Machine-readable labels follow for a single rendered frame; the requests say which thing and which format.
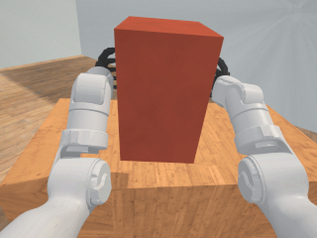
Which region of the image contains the robot left hand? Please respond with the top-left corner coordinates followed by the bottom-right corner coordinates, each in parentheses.
top-left (95, 48), bottom-right (117, 89)

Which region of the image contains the left robot forearm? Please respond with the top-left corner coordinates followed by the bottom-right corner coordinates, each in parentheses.
top-left (47, 66), bottom-right (114, 194)

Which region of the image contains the carton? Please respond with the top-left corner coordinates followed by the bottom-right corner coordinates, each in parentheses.
top-left (114, 16), bottom-right (224, 164)

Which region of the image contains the robot left upper arm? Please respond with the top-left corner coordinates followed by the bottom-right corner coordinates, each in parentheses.
top-left (0, 157), bottom-right (112, 238)

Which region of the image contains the right robot forearm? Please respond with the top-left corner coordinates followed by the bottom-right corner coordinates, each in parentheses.
top-left (211, 75), bottom-right (309, 193)

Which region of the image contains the pedestal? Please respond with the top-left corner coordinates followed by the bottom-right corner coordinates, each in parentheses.
top-left (0, 98), bottom-right (317, 238)

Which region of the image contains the robot right hand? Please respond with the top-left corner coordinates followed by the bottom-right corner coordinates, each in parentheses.
top-left (210, 58), bottom-right (230, 97)

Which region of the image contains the robot right upper arm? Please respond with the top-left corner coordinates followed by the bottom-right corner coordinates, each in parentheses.
top-left (238, 152), bottom-right (317, 238)

